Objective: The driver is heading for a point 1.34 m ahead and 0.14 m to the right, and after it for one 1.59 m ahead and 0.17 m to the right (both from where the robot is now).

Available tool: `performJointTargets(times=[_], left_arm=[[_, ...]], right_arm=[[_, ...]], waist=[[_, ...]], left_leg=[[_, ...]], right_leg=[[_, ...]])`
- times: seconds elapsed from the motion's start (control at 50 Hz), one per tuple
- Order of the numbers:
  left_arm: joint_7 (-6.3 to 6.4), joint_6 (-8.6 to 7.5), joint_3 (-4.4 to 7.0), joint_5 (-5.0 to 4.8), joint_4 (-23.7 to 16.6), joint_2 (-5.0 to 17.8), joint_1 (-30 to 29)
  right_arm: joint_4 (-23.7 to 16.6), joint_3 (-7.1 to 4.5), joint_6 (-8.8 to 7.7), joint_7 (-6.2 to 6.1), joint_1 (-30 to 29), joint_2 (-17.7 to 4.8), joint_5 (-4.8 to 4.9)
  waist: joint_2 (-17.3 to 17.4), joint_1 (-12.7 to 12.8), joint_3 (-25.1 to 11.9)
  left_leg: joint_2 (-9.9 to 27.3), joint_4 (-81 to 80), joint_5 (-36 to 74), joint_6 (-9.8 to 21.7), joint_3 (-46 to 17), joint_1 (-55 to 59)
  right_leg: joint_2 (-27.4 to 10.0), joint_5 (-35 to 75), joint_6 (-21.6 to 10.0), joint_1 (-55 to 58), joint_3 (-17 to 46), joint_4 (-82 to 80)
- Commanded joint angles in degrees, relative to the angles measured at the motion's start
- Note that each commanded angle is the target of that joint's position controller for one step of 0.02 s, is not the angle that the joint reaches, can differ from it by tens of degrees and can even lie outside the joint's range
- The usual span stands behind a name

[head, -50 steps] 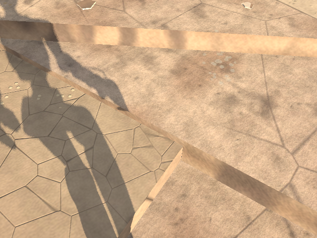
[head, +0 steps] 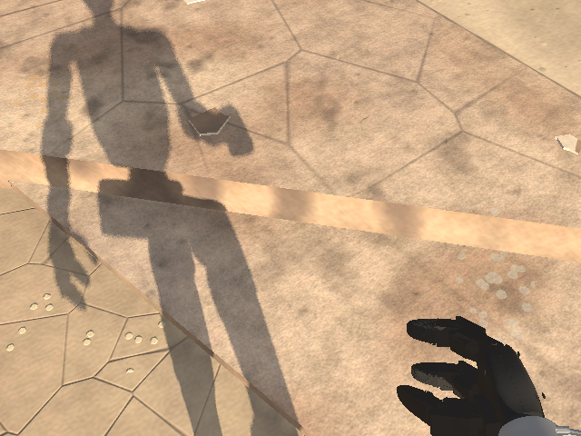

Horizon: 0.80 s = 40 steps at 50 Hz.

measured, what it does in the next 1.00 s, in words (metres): climbs: left foot 0.12 m higher, then right foot 0.04 m higher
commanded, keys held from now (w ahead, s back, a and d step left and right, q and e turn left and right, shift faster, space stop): w+e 0.42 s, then w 0.28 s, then w+q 0.30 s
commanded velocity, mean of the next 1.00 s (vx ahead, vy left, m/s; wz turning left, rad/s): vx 0.50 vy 0.00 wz -0.28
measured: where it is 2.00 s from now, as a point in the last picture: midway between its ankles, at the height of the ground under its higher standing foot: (379, 123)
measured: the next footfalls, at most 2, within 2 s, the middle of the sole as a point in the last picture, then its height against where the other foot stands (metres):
left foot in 0.02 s outside the picture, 0.12 m higher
right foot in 0.56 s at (404, 433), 0.04 m higher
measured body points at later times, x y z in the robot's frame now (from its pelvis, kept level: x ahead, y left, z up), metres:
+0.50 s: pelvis +0.28 +0.01 +0.10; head +0.29 +0.02 +0.55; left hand +0.57 +0.13 +0.04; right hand +0.20 -0.17 -0.05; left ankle +0.14 +0.12 -0.63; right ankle +0.40 -0.15 -0.55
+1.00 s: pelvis +0.61 -0.05 +0.13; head +0.61 -0.03 +0.58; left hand +0.65 +0.18 -0.02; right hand +0.74 -0.31 +0.04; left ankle +0.74 +0.00 -0.59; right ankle +0.41 -0.13 -0.59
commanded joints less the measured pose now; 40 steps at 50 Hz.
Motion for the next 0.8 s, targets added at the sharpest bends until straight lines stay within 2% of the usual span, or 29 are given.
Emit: performJointTargets(times=[0.02,0.04,0.06,0.08,0.12,0.16,0.18,0.2,0.24,0.26,0.28,0.3,0.34,0.36,0.4,0.44,0.5,0.54,0.56,0.58,0.6,0.62,0.64,0.66,0.68,0.7,0.72,0.76,0.8], left_arm=[[-1.05,-2.01,3.41,-0.53,-5.7,12.1,-6.1],[-1.45,-2.93,3.08,-2.11,-10.3,8.6,-9.5],[-2.57,-2.70,2.78,0.48,-14.0,4.7,-9.4],[-2.47,-1.68,3.08,3.01,-13.1,4.5,-6.5],[-1.92,0.60,2.93,3.28,-14.3,3.0,-10.4],[-1.71,2.23,2.84,1.81,-14.6,2.2,-9.9],[-5.22,-0.89,-0.96,3.26,-14.0,-2.5,-13.6],[-6.67,-2.09,-0.78,3.38,-12.8,-1.8,-13.2],[-8.11,-2.98,-0.38,2.40,-11.6,1.4,-15.8],[-7.82,-3.35,-0.27,2.34,-12.1,3.1,-18.3],[-7.45,-3.46,-0.22,2.36,-12.2,4.4,-20.3],[-6.97,-3.66,-0.69,2.23,-13.4,4.1,-23.1],[-6.10,-4.02,-0.49,1.83,-16.1,6.2,-29.8],[-6.04,-3.78,-0.35,2.09,-16.6,6.3,-33.1],[-7.20,-2.36,-1.32,0.48,-18.2,3.8,-39.5],[-8.04,-1.87,-1.64,1.68,-17.9,1.7,-37.7],[-7.38,-1.51,-0.84,2.16,-18.3,3.8,-33.9],[-6.20,-1.78,0.34,1.52,-17.0,6.0,-28.2],[-5.27,-2.31,1.21,0.72,-15.5,7.7,-23.3],[-3.67,-2.76,2.93,1.01,-11.8,10.5,-11.2],[-2.40,-2.84,3.16,1.26,-6.1,12.4,4.9],[-1.90,-2.14,3.92,3.35,-3.0,13.6,15.3],[-1.06,-3.73,5.73,3.34,-1.5,16.2,10.2],[-1.07,-4.33,4.38,1.99,-2.1,12.2,0.0],[-1.33,-4.39,1.76,1.69,-2.8,4.8,-7.7],[-1.70,-3.97,0.17,1.15,-2.9,0.8,-13.8],[-1.87,-3.59,-0.75,1.07,-3.6,-1.4,-17.9],[-1.51,-4.81,-1.19,2.24,-4.1,-0.9,-19.8],[-1.00,-6.04,-1.00,3.62,-5.1,2.3,-19.8]], right_arm=[[2.4,-5.05,-1.43,-1.58,22.2,-8.9,0.20],[2.9,-7.52,-2.88,-1.93,28.3,-16.2,-2.14],[4.3,-8.10,-1.78,-1.85,25.7,-19.8,-1.05],[4.2,-7.67,-1.46,-1.78,17.8,-16.4,0.27],[7.0,-5.91,-1.64,-1.21,13.1,-8.8,0.28],[10.3,-5.61,-2.92,-1.03,12.7,-6.3,-0.21],[11.9,-3.78,-6.66,-0.65,13.8,-1.5,0.72],[13.8,-3.63,-7.77,-0.63,14.3,-1.7,-0.09],[17.9,-4.03,-7.11,0.01,16.8,-4.5,-2.35],[18.9,-3.59,-6.69,0.28,17.1,-4.4,-2.88],[20.3,-3.00,-6.45,0.34,18.5,-3.9,-2.92],[21.3,-2.49,-6.33,0.20,18.3,-3.7,-3.25],[22.6,-1.97,-6.18,0.86,19.5,-5.4,-3.66],[23.4,-1.72,-6.35,0.62,22.4,-5.9,-3.92],[26.2,-2.26,-6.02,1.74,29.3,-8.5,-4.45],[26.7,-2.04,-6.99,2.30,30.8,-10.7,-3.83],[27.0,-3.86,-7.94,3.33,29.4,-16.0,-3.03],[26.9,-5.73,-7.30,3.24,28.1,-18.8,-2.82],[27.0,-6.08,-6.99,3.13,28.5,-18.9,-3.57],[27.0,-6.04,-7.25,3.18,28.9,-17.8,-4.54],[25.6,-2.78,-8.07,4.85,37.6,-8.2,-6.52],[23.2,-4.01,-7.57,6.80,26.7,-11.4,-1.47],[19.8,-3.98,-7.40,6.35,17.3,-9.3,0.71],[18.8,-4.30,-7.44,4.62,13.5,-10.4,-0.45],[19.1,-4.39,-6.91,3.33,15.6,-10.5,-3.27],[19.4,-3.58,-6.00,2.73,17.0,-7.4,-4.30],[19.8,-3.03,-5.06,2.73,18.8,-5.6,-4.01],[18.8,-3.06,-4.52,3.06,16.9,-6.4,-2.58],[18.1,-3.94,-5.06,3.15,14.2,-8.3,-1.78]], waist=[[-6.8,-15.4,-13.4],[6.0,-18.1,-19.7],[19.0,-12.7,-19.1],[12.3,-7.0,-12.1],[5.0,-4.1,4.0],[5.5,-1.1,6.7],[9.7,-2.9,3.5],[6.1,-2.7,2.9],[3.7,-3.5,0.9],[1.8,-3.3,0.7],[3.4,-3.4,-0.5],[2.6,-3.0,-1.2],[-0.1,-3.5,-3.0],[1.8,-5.5,-3.9],[3.2,-9.6,-1.7],[5.4,-7.4,0.1],[6.6,-2.8,0.7],[7.8,0.4,0.7],[8.1,1.9,-1.2],[5.7,5.5,-6.9],[-8.6,6.1,-24.1],[-6.6,11.5,-22.1],[-3.7,10.8,-8.7],[-3.8,6.2,-3.0],[-3.3,0.7,-4.0],[-2.3,-3.9,-1.8],[-1.9,-7.0,-2.0],[1.2,-8.0,-2.2],[0.2,-8.1,-2.6]], left_leg=[[-5.3,-14.2,-1.3,3.6,-1.6,40.2],[9.7,-29.3,-14.9,7.7,-26.7,49.9],[18.5,-50.6,-15.8,8.7,-54.1,49.7],[21.0,-51.8,-26.1,9.5,-57.6,42.9],[17.5,-50.5,-29.5,7.3,-40.2,28.3],[13.7,-51.4,-13.5,3.4,-24.5,22.0],[11.4,-49.7,-8.2,5.4,-22.3,25.2],[11.8,-50.5,-3.8,5.8,-20.1,27.3],[11.5,-51.3,1.5,7.2,-14.0,31.1],[11.9,-52.8,4.5,7.2,-11.2,33.3],[12.2,-54.1,7.5,7.6,-9.9,36.1],[11.6,-55.6,11.1,6.7,-7.0,37.9],[9.9,-59.1,17.3,4.9,-0.9,42.3],[9.2,-60.5,20.1,4.7,1.3,45.3],[9.9,-65.4,25.9,3.7,6.6,50.6],[11.6,-64.0,47.1,3.4,8.9,50.1],[13.6,-57.1,72.1,3.8,9.7,58.2],[14.9,-48.1,82.8,4.1,10.4,60.6],[14.4,-41.8,85.8,3.5,10.9,54.3],[12.5,-26.6,79.9,0.7,10.6,38.6],[5.0,-5.7,33.5,-5.2,7.1,13.0],[-5.8,11.1,-1.1,-4.0,-1.5,3.6],[-2.3,17.1,6.7,-1.5,-10.0,-4.8],[0.9,16.0,12.6,-0.4,-11.4,-2.6],[2.0,15.1,13.6,1.7,-11.8,2.9],[2.9,15.7,14.3,3.0,-11.0,6.9],[3.1,17.4,12.3,3.8,-10.2,9.5],[3.9,11.8,13.8,3.3,-8.0,7.8],[4.8,-2.1,21.0,1.0,-5.0,13.8]], right_leg=[[-8.4,76.4,-5.5,-11.9,0.1,28.1],[-1.5,48.8,-2.3,-25.0,-2.2,49.8],[5.4,-3.5,-0.9,-37.0,-1.4,62.9],[2.4,-4.6,-2.2,-41.6,1.8,72.4],[-1.6,-2.8,-2.9,-45.8,-5.1,74.8],[-2.0,-0.5,-1.8,-42.3,-4.5,72.1],[-3.7,10.5,-4.3,-48.5,1.1,74.5],[-3.0,14.9,-5.4,-50.8,2.5,72.9],[-0.5,14.8,-7.6,-57.8,1.0,83.4],[-1.0,15.5,-8.3,-61.0,1.4,82.1],[-1.2,14.1,-8.3,-63.7,0.8,85.2],[-1.7,13.7,-9.0,-64.9,0.3,83.5],[-3.4,18.4,-7.4,-63.0,-2.6,67.5],[-3.9,20.2,-6.2,-61.3,-5.4,62.9],[-4.8,15.2,-4.5,-58.0,-11.8,51.3],[-3.1,9.0,-4.9,-48.8,-15.1,49.8],[0.2,0.9,-4.6,-43.6,-15.5,42.2],[3.7,-1.3,-4.3,-36.0,-17.6,33.6],[5.5,5.2,-5.7,-23.8,-17.2,30.6],[5.4,13.0,-9.1,-2.0,-12.0,33.7],[-9.0,23.2,-22.5,34.5,11.7,32.6],[-16.4,24.3,-24.2,32.8,32.0,15.8],[-16.8,16.3,-19.1,20.7,26.6,12.8],[-15.5,7.1,-17.6,4.6,21.8,11.2],[-13.9,2.4,-17.0,-5.7,17.4,9.2],[-13.2,0.6,-16.3,-16.8,14.3,6.7],[-13.1,1.3,-15.8,-24.3,11.8,4.5],[-12.3,5.0,-13.8,-26.9,5.1,1.6],[-8.4,10.0,-10.3,-29.3,-3.6,0.6]])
